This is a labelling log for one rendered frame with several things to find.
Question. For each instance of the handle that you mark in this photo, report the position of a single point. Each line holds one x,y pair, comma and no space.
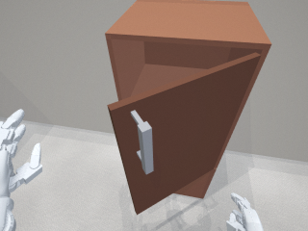
146,143

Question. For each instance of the robot right hand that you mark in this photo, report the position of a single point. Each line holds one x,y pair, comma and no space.
247,220

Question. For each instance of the robot left hand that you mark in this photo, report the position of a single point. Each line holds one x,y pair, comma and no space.
10,136

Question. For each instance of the cupboard door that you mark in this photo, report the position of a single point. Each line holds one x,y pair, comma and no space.
190,120

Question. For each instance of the left robot forearm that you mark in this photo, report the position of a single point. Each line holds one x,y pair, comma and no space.
7,220

